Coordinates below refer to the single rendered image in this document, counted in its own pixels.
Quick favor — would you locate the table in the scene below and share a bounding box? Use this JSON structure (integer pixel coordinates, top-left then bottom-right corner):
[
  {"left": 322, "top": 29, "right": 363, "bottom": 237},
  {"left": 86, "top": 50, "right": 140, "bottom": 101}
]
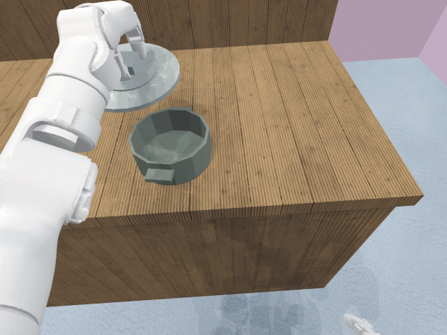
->
[{"left": 0, "top": 0, "right": 424, "bottom": 307}]

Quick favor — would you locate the lid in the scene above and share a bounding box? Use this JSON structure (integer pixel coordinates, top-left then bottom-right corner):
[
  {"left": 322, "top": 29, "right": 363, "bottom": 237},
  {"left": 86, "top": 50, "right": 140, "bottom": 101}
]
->
[{"left": 104, "top": 43, "right": 180, "bottom": 113}]

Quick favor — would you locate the robot left forearm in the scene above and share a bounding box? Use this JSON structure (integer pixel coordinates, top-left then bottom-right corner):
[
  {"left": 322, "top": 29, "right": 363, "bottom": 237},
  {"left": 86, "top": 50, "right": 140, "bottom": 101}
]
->
[{"left": 0, "top": 3, "right": 121, "bottom": 183}]

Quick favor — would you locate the pot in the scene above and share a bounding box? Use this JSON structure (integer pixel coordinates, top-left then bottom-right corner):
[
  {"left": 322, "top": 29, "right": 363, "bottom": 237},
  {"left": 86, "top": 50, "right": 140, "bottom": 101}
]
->
[{"left": 128, "top": 107, "right": 212, "bottom": 186}]

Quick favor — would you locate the robot left hand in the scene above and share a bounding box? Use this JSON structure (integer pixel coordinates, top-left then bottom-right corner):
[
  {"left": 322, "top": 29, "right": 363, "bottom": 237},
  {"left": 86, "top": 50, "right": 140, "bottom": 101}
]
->
[{"left": 95, "top": 0, "right": 146, "bottom": 81}]

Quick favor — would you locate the knob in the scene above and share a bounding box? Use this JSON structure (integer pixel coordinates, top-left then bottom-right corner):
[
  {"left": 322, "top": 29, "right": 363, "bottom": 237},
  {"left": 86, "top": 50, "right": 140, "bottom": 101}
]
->
[{"left": 121, "top": 52, "right": 140, "bottom": 75}]

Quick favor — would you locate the robot right hand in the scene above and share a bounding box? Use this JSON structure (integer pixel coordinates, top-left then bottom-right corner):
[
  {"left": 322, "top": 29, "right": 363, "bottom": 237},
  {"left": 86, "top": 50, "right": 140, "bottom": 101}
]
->
[{"left": 344, "top": 313, "right": 380, "bottom": 335}]

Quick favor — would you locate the robot left upper arm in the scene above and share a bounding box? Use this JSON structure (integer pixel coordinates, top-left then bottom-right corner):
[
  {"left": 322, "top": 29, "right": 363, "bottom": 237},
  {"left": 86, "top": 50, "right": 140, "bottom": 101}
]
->
[{"left": 0, "top": 137, "right": 98, "bottom": 335}]

